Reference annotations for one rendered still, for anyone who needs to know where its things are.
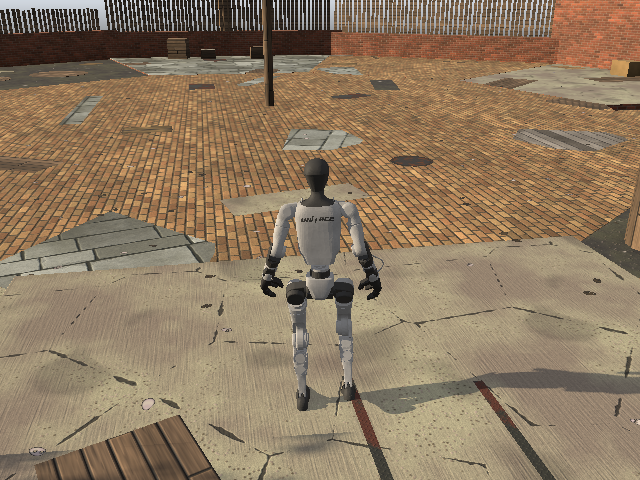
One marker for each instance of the robot left hand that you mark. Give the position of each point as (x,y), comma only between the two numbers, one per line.
(274,283)

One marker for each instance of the left robot shin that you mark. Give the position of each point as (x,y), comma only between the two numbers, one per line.
(300,360)

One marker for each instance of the robot shin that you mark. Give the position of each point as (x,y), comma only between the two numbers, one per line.
(300,360)
(346,354)

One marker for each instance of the robot right upper arm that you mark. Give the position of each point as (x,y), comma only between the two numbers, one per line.
(350,211)

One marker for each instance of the right robot forearm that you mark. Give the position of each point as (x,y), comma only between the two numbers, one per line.
(368,265)

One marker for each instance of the robot left upper arm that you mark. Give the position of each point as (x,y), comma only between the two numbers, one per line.
(286,212)

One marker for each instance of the right robot shin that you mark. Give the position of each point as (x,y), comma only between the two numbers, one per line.
(346,354)

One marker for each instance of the left robot forearm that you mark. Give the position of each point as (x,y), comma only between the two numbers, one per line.
(270,266)

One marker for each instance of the robot right hand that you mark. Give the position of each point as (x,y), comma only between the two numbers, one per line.
(376,285)

